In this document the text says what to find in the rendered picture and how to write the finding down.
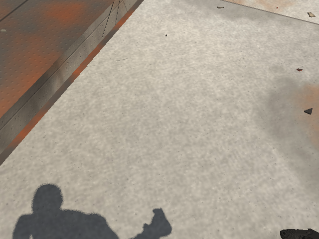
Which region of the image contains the robot right hand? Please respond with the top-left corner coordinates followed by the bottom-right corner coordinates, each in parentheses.
top-left (280, 228), bottom-right (319, 239)

